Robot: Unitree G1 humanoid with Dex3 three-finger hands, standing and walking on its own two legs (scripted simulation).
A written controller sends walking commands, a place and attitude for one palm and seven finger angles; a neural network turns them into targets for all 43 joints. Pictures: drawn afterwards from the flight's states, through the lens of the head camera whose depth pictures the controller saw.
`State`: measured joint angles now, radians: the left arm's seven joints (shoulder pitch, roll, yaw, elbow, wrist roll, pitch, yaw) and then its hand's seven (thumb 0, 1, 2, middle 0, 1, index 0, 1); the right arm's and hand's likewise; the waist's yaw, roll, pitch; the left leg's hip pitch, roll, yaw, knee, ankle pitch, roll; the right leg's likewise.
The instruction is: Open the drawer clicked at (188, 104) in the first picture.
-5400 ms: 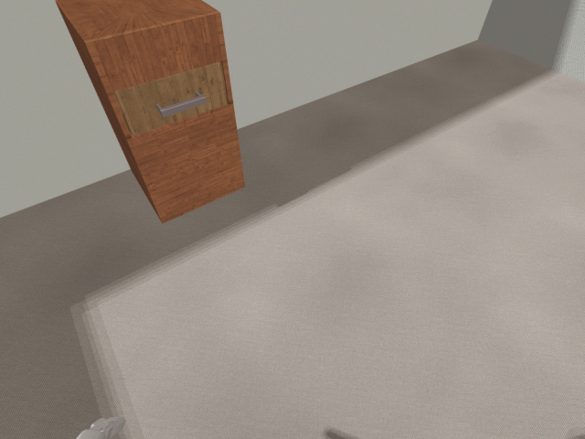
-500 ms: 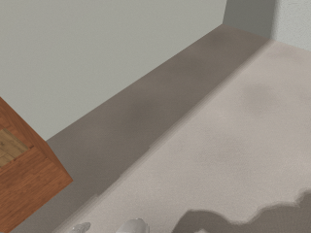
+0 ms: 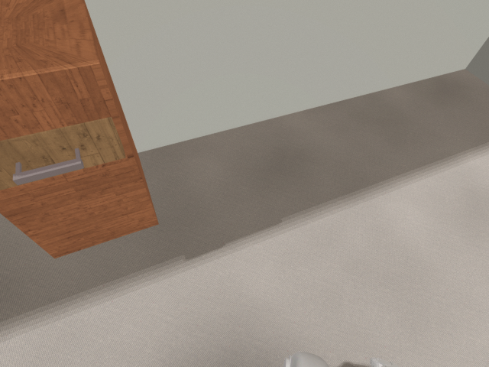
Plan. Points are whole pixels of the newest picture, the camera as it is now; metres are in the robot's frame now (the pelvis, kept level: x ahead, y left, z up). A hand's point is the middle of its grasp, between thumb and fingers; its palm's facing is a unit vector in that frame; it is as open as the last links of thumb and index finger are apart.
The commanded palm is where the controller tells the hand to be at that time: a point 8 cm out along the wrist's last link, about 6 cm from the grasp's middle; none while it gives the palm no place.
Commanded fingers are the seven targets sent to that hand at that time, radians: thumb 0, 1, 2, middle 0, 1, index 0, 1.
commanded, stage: turn to face it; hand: left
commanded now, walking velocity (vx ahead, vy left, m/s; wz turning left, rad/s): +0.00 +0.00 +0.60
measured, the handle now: (49, 165) +0.59 +0.59 -0.21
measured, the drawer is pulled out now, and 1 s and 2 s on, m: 0.00 0.00 0.00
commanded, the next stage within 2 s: take the last steps up to it in 0.62 s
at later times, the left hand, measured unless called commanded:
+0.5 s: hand out of the picture +0.03 +0.15 -0.13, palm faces +0.28 -0.91 -0.31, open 7.4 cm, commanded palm none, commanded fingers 0.00 0.90 0.90 -0.20 -0.30 -0.20 -0.30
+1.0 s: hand out of the picture -0.12 +0.17 -0.17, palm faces +0.47 -0.86 -0.20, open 7.4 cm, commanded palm none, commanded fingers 0.00 0.90 0.90 -0.20 -0.30 -0.20 -0.30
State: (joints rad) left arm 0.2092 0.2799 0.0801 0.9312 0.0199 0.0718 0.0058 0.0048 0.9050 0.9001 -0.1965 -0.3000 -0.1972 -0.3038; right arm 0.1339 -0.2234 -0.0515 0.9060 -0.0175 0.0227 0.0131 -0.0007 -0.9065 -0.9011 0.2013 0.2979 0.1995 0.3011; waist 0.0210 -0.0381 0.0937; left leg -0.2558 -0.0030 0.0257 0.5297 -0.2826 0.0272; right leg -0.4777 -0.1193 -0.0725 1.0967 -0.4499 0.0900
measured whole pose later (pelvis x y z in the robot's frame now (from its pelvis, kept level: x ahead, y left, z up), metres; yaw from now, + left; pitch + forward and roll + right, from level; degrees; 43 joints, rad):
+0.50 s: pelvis -0.01 -0.06 +0.01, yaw +17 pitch -1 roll +3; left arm 0.19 0.17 0.02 0.87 0.02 0.02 0.02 0.00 0.90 0.90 -0.20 -0.30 -0.20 -0.30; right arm 0.22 -0.28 -0.10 0.96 -0.02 0.08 0.03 0.00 -0.91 -0.90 0.20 0.30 0.20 0.30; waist -0.03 0.05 0.07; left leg -0.49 0.01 -0.03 1.17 -0.36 -0.06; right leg -0.21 -0.09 -0.15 0.50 -0.26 -0.03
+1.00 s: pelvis -0.04 -0.01 +0.01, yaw +25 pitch -2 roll +0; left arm 0.31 0.23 0.05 1.04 0.04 0.04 -0.02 0.00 0.91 0.90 -0.20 -0.30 -0.20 -0.30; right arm 0.24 -0.17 -0.03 1.00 -0.02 -0.02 -0.01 0.00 -0.92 -0.90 0.20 0.30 0.20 0.30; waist 0.03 -0.03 0.02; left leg -0.11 -0.03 0.05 0.37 -0.24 0.05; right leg -0.46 -0.10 -0.06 1.04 -0.34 0.05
